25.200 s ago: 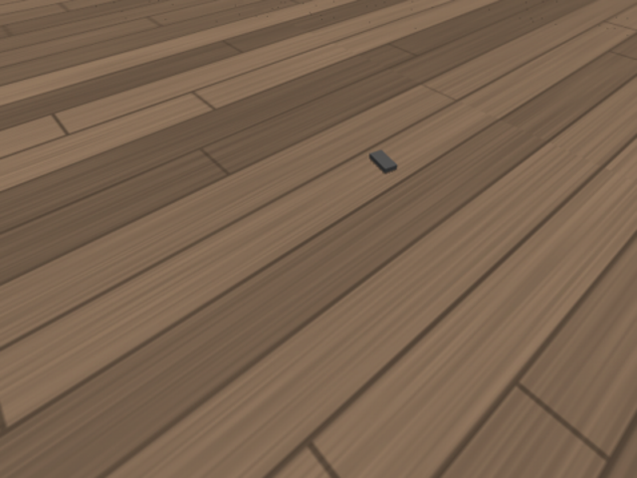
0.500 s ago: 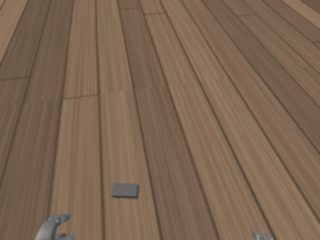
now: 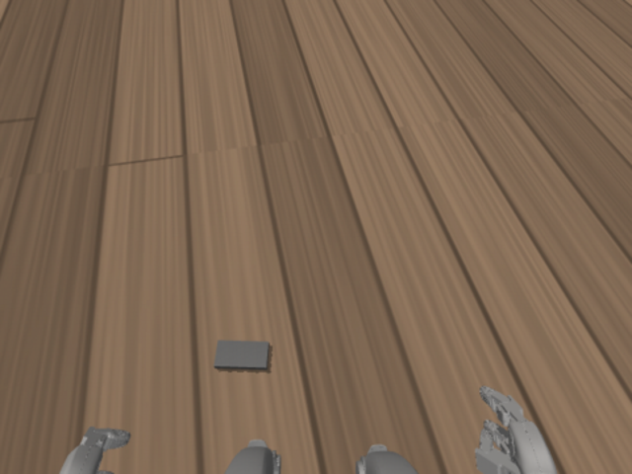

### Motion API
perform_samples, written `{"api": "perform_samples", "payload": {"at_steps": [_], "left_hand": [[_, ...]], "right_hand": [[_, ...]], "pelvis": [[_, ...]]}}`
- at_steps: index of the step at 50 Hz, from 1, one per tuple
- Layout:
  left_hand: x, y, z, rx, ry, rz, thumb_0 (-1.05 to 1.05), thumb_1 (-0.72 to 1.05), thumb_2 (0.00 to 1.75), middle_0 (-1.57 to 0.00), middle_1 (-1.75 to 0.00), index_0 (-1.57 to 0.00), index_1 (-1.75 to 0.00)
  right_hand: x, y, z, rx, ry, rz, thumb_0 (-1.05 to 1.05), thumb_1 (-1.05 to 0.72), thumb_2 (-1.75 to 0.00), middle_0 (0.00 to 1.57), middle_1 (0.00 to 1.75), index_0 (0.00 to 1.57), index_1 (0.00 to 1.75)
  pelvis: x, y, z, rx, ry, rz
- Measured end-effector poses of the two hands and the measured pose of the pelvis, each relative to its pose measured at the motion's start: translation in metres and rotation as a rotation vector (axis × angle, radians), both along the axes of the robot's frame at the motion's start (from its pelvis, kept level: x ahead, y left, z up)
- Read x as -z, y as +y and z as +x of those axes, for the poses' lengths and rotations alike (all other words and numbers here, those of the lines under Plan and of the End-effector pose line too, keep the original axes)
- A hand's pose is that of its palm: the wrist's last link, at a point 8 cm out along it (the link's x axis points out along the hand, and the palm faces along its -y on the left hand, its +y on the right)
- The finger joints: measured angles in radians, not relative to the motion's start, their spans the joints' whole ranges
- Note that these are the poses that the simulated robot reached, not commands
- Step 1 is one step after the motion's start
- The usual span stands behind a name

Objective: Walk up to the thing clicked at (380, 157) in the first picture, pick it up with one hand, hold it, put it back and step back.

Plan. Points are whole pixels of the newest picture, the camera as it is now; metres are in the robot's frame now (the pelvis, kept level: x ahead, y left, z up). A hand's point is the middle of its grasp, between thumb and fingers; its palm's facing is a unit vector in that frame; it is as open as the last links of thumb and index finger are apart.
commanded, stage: rise first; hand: left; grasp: from above
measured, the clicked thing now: (242, 354) +0.46 +0.20 -0.69
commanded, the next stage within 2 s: none
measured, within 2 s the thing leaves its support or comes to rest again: neither
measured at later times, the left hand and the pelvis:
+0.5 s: hand (147, 464) +0.17 +0.27 -0.26, palm faces -0.40 -0.67 -0.62, open 14.3 cm; pelvis -0.04 -0.01 -0.12, yaw +0 degrees
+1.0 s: hand (184, 398) +0.30 +0.28 -0.44, palm faces -0.50 -0.18 -0.85, open 14.1 cm; pelvis -0.10 -0.01 -0.30, yaw -5 degrees
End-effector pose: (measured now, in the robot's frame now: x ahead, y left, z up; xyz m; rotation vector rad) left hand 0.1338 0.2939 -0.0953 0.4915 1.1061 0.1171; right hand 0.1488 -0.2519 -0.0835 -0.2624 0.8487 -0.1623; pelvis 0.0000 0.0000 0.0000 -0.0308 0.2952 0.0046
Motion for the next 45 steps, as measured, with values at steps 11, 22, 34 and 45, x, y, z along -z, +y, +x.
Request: {"api": "perform_samples", "payload": {"at_steps": [11, 22, 34, 45], "left_hand": [[0.019, -0.001, -0.002, 0.056, 0.004, 0.041, 0.00, -0.55, 1.00, -0.08, -1.03, -0.07, -1.05], [0.090, 0.007, 0.026, 0.280, -0.032, 0.166, 0.00, -0.58, 1.00, -0.09, -1.03, -0.08, -1.05], [0.190, 0.005, 0.103, 0.602, -0.175, 0.364, 0.00, -0.58, 1.02, -0.10, -1.04, -0.09, -1.06], [0.263, -0.004, 0.157, 0.840, -0.239, 0.488, 0.00, -0.56, 1.04, -0.11, -1.02, -0.09, -1.04]], "right_hand": [[0.018, 0.006, 0.021, -0.054, -0.067, 0.006, 0.01, -0.88, -0.90, 0.20, 0.30, 0.20, 0.30], [0.086, -0.004, 0.016, -0.115, -0.067, -0.006, 0.01, -0.90, -0.90, 0.20, 0.30, 0.20, 0.30], [0.223, -0.022, -0.039, -0.083, 0.123, -0.004, 0.01, -0.91, -0.90, 0.20, 0.30, 0.20, 0.30], [0.312, -0.027, -0.134, -0.007, 0.362, 0.000, 0.01, -0.90, -0.90, 0.20, 0.30, 0.20, 0.30]], "pelvis": [[0.026, -0.002, -0.003, -0.005, 0.064, -0.009], [0.091, -0.006, -0.029, -0.001, 0.178, -0.008], [0.196, -0.008, -0.066, 0.023, 0.295, -0.016], [0.273, -0.007, -0.095, 0.044, 0.306, -0.035]]}}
